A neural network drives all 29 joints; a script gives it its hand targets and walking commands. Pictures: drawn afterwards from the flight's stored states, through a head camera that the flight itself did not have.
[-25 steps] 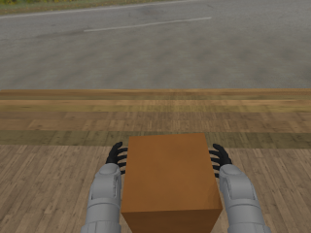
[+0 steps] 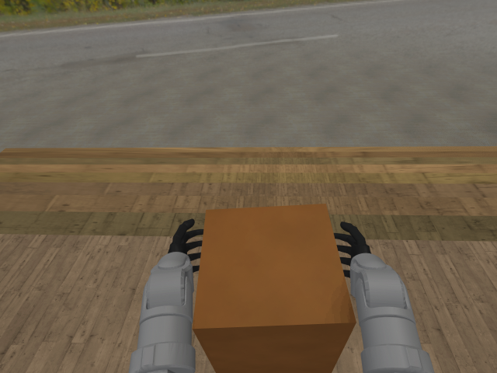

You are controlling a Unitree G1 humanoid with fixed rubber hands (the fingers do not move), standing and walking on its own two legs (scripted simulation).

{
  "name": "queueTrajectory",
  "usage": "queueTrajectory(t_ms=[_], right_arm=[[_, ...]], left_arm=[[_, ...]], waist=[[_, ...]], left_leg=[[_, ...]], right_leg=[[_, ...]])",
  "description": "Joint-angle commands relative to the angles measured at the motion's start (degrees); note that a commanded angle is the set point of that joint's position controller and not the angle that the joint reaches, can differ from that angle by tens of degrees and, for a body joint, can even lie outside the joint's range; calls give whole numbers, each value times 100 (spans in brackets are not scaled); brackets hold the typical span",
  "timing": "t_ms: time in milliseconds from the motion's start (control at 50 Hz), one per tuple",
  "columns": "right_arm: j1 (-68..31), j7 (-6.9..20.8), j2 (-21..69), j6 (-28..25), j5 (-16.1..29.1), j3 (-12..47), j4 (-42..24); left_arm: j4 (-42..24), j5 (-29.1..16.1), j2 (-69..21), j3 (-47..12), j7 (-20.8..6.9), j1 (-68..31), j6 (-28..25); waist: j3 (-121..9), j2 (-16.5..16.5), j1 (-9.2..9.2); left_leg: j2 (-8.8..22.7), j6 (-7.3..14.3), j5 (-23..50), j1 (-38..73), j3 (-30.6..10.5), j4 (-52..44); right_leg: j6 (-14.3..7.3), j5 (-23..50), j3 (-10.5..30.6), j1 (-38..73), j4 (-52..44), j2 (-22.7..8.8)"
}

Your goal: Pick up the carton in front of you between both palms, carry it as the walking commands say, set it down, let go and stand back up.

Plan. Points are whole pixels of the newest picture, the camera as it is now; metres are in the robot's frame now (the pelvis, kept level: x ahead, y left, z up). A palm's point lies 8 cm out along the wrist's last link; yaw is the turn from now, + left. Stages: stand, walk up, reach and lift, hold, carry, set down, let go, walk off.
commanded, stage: hold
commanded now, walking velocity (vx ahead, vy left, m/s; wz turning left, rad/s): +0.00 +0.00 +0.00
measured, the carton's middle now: (270, 293) +0.29 +0.00 -0.02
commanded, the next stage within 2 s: carry in 0.50 s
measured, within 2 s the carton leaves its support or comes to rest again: neither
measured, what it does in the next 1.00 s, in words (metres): walks ahead: right foot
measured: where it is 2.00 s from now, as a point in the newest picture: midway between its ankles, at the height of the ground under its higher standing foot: (248, 290)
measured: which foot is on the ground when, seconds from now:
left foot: down 0.00-0.94, up 0.96-1.00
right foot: down 0.00-0.70, up 0.72-0.92, down 0.94-1.00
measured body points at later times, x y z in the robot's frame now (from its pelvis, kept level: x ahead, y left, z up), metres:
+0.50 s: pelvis +0.01 +0.00 +0.00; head -0.04 +0.00 +0.45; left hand +0.31 +0.15 +0.05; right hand +0.31 -0.15 +0.04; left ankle +0.01 +0.13 -0.75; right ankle +0.02 -0.13 -0.75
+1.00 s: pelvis +0.15 +0.01 -0.01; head +0.13 +0.01 +0.44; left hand +0.43 +0.16 +0.07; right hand +0.43 -0.15 +0.07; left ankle +0.03 +0.12 -0.72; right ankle +0.15 -0.08 -0.75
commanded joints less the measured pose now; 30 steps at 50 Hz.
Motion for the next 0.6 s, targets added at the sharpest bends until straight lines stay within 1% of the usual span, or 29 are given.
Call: queueTrajectory(t_ms=[0, 300, 460, 480, 500, 520, 540, 560, 580], right_arm=[[-3167, 1412, 5183, -253, 1567, 2969, -134], [-2857, 1366, 5156, -222, 1618, 3029, -321], [-2730, 1363, 5106, -204, 1644, 3063, -446], [-2806, 1368, 5167, -201, 1692, 3157, -448], [-2804, 1360, 5157, -208, 1711, 3194, -502], [-2859, 1347, 5163, -202, 1799, 3327, -676], [-2931, 1330, 5191, -175, 1907, 3488, -854], [-2995, 1306, 5200, -132, 2027, 3662, -1047], [-2974, 1282, 5191, -66, 2137, 3818, -1221]], left_arm=[[378, -1444, -5259, -2948, -1430, -2521, -14], [179, -1483, -5211, -3012, -1400, -2242, 14], [74, -1516, -5208, -3055, -1375, -2090, 40], [63, -1580, -5212, -3179, -1374, -2169, 40], [46, -1604, -5221, -3204, -1359, -2134, 34], [-123, -1670, -5237, -3331, -1335, -2130, 39], [-339, -1759, -5279, -3480, -1301, -2203, 68], [-525, -1850, -5298, -3615, -1263, -2186, 117], [-713, -1937, -5268, -3747, -1218, -2084, 185]], waist=[[-978, -29, 5], [-1095, -20, -8], [-1087, -2, -8], [-862, -122, -7], [-1007, -182, -11], [-891, -200, -6], [-774, -267, -3], [-767, -380, 17], [-1006, -570, 31]], left_leg=[[-281, -12, 342, -108, 431, -388], [-307, -36, 887, 49, 397, -380], [-312, -54, 1059, 111, 369, -395], [621, 76, 56, -760, 219, 81], [564, 68, -1232, -886, 81, -4], [441, 76, -2341, -1214, 105, -3], [386, 82, -2844, -1548, 164, 154], [360, 56, -2437, -1673, 368, 501], [268, 22, -1782, -1695, 660, 930]], right_leg=[[49, 258, -381, 243, -348, 261], [67, 821, -348, 421, -340, 284], [63, 929, -341, 436, -346, 301], [-13, -87, -252, -352, 112, -669], [-50, -1361, -40, -590, -103, -705], [-104, -2655, 84, -904, -256, -689], [-197, -3284, 229, -1035, -323, -753], [-290, -3129, 358, -1041, -374, -917], [-405, -2838, 514, -900, -492, -1113]])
